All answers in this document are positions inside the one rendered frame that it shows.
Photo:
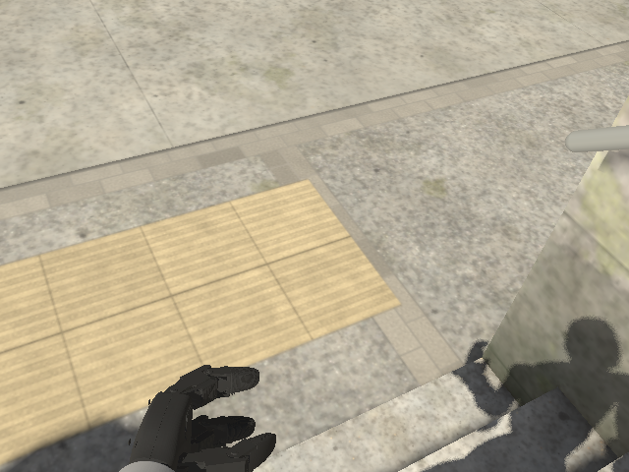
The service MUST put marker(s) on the robot left hand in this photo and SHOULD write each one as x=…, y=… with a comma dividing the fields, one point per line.
x=169, y=436

